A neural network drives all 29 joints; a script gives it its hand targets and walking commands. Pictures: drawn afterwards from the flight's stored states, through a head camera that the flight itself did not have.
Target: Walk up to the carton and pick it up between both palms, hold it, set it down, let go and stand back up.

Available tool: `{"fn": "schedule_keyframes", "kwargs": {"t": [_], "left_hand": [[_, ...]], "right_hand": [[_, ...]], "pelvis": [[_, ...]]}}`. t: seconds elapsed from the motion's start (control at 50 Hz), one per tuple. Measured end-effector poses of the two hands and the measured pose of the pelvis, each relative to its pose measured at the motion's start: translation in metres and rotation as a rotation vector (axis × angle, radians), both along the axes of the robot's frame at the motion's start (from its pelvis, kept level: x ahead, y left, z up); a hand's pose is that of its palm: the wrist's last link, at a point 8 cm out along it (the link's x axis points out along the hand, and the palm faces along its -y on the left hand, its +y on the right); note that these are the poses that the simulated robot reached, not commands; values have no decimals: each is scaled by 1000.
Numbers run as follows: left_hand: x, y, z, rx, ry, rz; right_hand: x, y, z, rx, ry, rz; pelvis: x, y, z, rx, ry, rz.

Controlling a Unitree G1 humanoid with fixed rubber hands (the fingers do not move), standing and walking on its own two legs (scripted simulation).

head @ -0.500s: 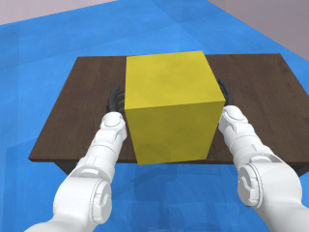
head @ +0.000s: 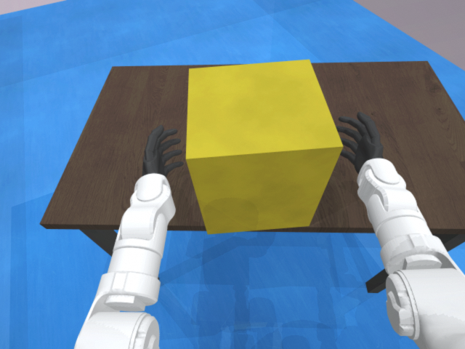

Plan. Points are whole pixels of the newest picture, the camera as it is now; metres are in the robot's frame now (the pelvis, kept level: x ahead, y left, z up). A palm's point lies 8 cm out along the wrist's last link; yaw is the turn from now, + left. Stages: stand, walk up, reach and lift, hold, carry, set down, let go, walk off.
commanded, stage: set down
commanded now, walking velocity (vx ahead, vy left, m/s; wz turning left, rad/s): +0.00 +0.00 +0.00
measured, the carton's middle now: (254, 154) +0.47 +0.03 +0.05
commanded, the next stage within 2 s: none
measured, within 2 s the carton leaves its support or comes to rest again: neither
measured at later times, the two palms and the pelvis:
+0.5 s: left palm (149, 219) +0.31 +0.18 +0.07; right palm (381, 205) +0.38 -0.18 +0.05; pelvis -0.04 +0.00 +0.00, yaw +0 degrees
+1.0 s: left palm (134, 268) +0.24 +0.20 +0.04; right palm (405, 258) +0.30 -0.21 +0.03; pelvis -0.03 +0.00 +0.00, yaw +0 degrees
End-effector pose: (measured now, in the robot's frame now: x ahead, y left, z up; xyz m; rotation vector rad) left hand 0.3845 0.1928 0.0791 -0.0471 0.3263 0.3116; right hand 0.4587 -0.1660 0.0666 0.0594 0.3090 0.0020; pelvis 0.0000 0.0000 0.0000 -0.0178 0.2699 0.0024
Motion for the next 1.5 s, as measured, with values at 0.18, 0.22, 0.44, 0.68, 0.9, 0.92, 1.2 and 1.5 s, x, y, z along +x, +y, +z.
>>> {"fn": "schedule_keyframes", "kwargs": {"t": [0.18,0.22,0.44,0.68,0.9,0.92,1.2,1.5], "left_hand": [[-41,-1,-13,-13,26,1],[-48,-1,-13,-20,25,2],[-74,-8,-9,-13,2,-21],[-98,-6,-23,-23,16,-1],[-134,2,-36,-37,41,33],[-137,3,-38,-38,46,36],[-164,-2,-34,-43,16,27],[-201,-4,-51,-53,83,34]], "right_hand": [[-39,-7,-6,-24,-9,29],[-45,-8,-5,-32,-12,35],[-74,-12,-10,-46,9,58],[-109,-26,-34,-47,36,51],[-143,-40,-38,-53,6,35],[-147,-41,-38,-50,7,31],[-191,-56,-40,-53,1,14],[-236,-65,-52,-64,61,4]], "pelvis": [[-20,-1,-1,2,-27,0],[-24,-2,-1,2,-33,0],[-41,-2,-1,3,-74,0],[-41,-2,-1,3,-100,0],[-30,-1,1,2,-131,1],[-30,-1,1,2,-137,1],[-28,-1,3,2,-197,3],[-32,-1,3,2,-240,3]]}}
